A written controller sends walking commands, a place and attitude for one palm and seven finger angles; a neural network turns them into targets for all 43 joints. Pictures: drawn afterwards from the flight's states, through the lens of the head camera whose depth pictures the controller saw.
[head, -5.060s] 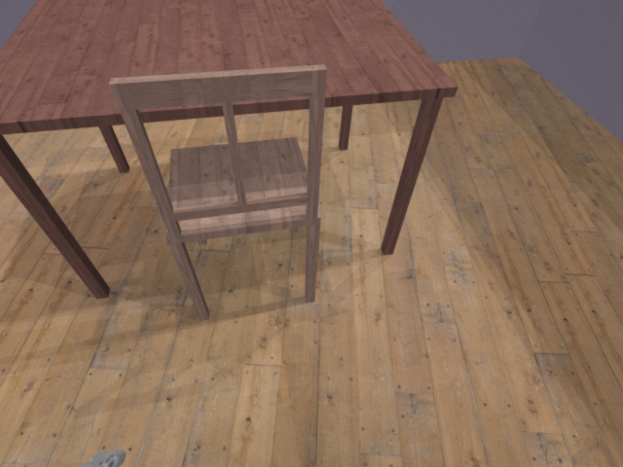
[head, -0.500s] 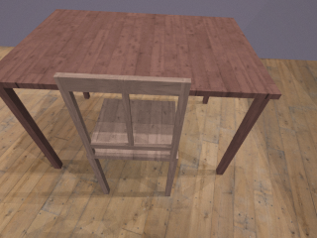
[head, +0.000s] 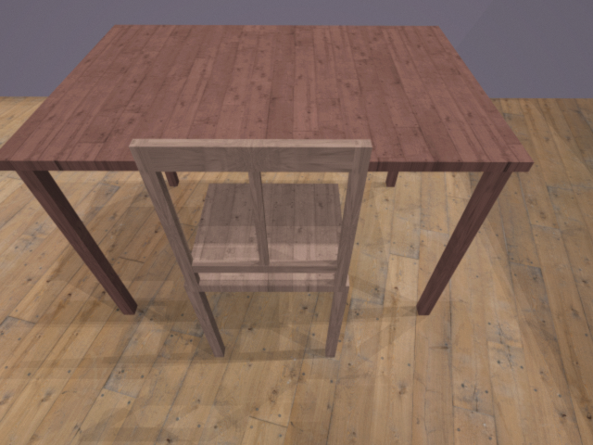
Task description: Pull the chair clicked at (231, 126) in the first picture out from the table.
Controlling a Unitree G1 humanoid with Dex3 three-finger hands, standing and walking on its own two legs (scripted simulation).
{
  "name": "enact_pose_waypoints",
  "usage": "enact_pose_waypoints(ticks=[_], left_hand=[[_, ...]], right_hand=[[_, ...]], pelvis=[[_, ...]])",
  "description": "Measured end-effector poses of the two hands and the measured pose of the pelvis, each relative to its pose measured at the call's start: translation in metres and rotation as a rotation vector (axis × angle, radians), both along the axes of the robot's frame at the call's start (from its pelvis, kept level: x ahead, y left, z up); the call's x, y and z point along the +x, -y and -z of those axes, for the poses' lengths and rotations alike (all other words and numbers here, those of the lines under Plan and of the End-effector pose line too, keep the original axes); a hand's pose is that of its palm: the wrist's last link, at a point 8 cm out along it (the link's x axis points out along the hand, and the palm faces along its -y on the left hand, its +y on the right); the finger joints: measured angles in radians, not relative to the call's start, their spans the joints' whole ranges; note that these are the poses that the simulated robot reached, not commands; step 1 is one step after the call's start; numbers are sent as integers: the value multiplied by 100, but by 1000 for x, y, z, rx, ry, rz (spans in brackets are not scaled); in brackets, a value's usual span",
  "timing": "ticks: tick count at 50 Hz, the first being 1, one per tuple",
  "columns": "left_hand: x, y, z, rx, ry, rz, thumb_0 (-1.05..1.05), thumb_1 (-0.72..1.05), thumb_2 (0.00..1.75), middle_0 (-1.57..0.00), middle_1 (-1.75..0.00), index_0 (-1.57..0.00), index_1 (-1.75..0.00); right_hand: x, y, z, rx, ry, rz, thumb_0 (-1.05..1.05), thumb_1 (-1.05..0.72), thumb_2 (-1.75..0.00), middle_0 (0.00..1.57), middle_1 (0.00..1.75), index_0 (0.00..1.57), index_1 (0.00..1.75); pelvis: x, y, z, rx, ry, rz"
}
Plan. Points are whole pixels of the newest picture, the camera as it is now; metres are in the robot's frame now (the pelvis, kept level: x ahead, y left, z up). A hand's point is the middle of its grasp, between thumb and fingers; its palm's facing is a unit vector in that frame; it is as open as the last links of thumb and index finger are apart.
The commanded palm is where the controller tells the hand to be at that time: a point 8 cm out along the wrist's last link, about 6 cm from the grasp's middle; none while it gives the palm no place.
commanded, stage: come to a stop and stand still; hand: left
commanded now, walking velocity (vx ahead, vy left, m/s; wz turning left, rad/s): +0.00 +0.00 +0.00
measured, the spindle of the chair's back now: (260, 222) +0.54 +0.11 -0.08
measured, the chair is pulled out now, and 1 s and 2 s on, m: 0.00 0.00 0.00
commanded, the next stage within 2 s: look again from close up in 0.06 s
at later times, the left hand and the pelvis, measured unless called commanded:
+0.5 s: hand out of the picture +0.03 +0.15 -0.17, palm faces +0.01 -0.98 -0.19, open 7.3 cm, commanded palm none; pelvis +0.03 -0.02 +0.01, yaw +0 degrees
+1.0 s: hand out of the picture +0.06 +0.14 -0.17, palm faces +0.02 -0.98 -0.21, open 7.3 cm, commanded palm none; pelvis +0.06 -0.04 +0.01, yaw +0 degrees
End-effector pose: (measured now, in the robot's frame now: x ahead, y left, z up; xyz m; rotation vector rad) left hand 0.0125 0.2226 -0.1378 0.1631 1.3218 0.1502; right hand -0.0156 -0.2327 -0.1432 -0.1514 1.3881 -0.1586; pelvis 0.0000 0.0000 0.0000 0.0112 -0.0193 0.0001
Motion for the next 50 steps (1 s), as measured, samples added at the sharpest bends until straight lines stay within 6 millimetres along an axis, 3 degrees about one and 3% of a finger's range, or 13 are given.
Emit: enact_pose_waypoints(ticks=[7, 16, 28, 50], left_hand=[[0, 1, -1, 2, -21, 1, 0, 92, 90, -20, -30, -20, -30], [1, 12, -1, -6, -57, -8, 0, 92, 90, -20, -30, -20, -30], [15, 27, 1, -20, -78, -13, 1, 92, 90, -20, -30, -20, -30], [45, 38, -2, 0, -61, -13, 1, 93, 90, -20, -30, -20, -30]], right_hand=[[-2, -7, 1, 20, -26, 6, 0, -91, -90, 20, 30, 20, 30], [32, -11, 3, 45, 23, -12, 0, -91, -90, 20, 30, 20, 30], [62, 7, -2, 17, 35, -26, 0, -91, -90, 20, 30, 20, 30], [72, 17, 0, 33, -13, -19, 0, -91, -90, 20, 30, 20, 30]], pelvis=[[5, 1, -2, 0, -4, -3], [18, 7, -4, -1, -13, -2], [38, 19, -6, -1, -15, -1], [62, 36, -7, 1, -15, -3]])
